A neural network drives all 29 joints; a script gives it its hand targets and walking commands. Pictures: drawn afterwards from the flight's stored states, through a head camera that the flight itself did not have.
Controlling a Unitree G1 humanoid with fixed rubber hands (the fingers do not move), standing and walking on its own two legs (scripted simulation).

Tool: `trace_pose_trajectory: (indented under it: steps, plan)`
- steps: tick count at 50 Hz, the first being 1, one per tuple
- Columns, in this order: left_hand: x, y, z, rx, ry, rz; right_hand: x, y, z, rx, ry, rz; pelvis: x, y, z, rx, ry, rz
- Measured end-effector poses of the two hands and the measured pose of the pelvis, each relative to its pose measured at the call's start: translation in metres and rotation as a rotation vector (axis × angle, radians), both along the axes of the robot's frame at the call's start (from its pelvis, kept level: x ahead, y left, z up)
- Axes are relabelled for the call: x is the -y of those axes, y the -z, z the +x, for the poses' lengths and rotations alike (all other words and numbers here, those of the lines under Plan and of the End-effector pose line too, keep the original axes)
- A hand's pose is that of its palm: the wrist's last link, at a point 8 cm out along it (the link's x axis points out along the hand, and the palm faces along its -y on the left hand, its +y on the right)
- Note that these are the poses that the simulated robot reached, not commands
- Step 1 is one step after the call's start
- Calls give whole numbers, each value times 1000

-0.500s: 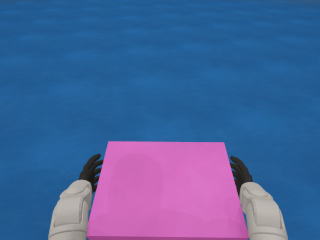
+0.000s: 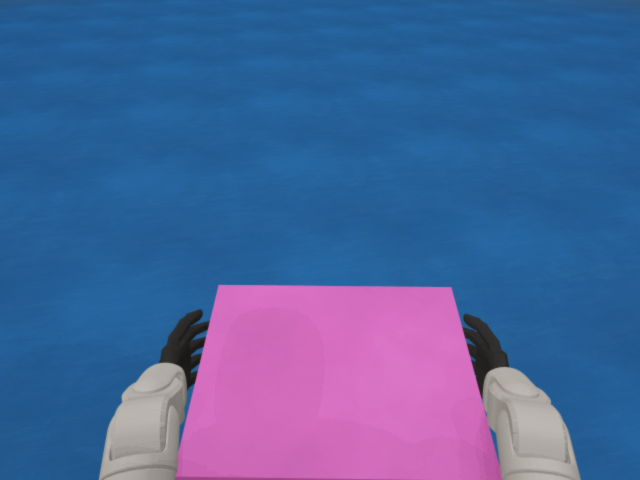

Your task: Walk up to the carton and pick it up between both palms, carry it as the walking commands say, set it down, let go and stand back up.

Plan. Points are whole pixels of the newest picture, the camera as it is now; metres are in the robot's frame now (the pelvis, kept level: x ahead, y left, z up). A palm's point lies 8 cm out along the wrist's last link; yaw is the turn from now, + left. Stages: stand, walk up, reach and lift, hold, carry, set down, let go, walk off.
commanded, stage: hold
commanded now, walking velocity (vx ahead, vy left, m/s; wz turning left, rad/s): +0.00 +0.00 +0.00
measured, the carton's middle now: (332, 413) +0.25 +0.00 -0.05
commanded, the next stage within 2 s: carry in 0.14 s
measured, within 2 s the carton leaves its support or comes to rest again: neither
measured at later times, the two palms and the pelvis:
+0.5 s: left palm (161, 342) +0.28 +0.21 +0.07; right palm (481, 340) +0.29 -0.17 +0.07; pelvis -0.03 +0.01 -0.04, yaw +4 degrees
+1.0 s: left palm (47, 398) +0.21 +0.31 +0.07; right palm (379, 308) +0.34 -0.05 +0.07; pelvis -0.06 +0.01 -0.02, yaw +19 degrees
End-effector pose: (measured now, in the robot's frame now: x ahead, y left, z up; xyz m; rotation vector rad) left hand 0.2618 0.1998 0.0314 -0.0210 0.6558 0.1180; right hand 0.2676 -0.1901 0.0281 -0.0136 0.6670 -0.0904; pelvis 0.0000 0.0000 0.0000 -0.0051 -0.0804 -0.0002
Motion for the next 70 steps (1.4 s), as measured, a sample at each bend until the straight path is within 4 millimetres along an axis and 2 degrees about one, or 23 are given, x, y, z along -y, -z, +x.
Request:
trace_pose_trajectory:
  steps: [7,12,19,25,29,33,40,47,50,54,59,61,65,70]
  plan:
    - [2,2,0,-8,-1,2,2,2,1,-8,-3,-1,3,0,-1,-2,-2,0]
    - [2,-3,6,18,4,11,2,-1,4,16,1,-1,3,9,-3,-68,-12,-5]
    - [-1,-22,14,57,-13,16,-3,-21,12,55,25,14,-2,25,-14,-111,-41,-10]
    - [-12,-40,16,39,-43,40,-17,-37,26,36,-2,7,-9,36,-28,-129,-73,-23]
    - [-29,-37,8,-1,-90,11,-34,-41,32,-5,-28,3,-17,38,-34,-131,-130,-10]
    - [-55,-29,-4,-39,-131,6,-62,-40,37,-43,-62,1,-31,41,-40,-128,-149,-12]
    - [-92,-32,-25,-110,-244,-8,-106,-35,53,-113,-156,1,-28,22,-53,-189,-203,-65]
    - [-107,-45,-46,-57,-356,4,-132,-40,71,-61,-257,29,-13,23,-59,-214,-270,-70]
    - [-109,-43,-56,-66,-387,-6,-137,-39,70,-75,-283,25,-11,22,-55,-201,-328,-38]
    - [-118,-35,-68,-82,-419,-21,-150,-36,70,-90,-316,8,-19,20,-51,-193,-385,-9]
    - [-145,-26,-73,-65,-449,-26,-183,-32,77,-71,-350,-4,-38,31,-52,-194,-433,-8]
    - [-156,-23,-78,-78,-461,-25,-195,-28,77,-85,-359,0,-42,30,-55,-199,-444,-23]
    - [-171,-22,-98,-119,-510,-26,-218,-20,72,-129,-401,6,-44,21,-58,-204,-484,-67]
    - [-183,-31,-125,-88,-604,-26,-247,-27,73,-102,-489,13,-37,17,-56,-198,-551,-88]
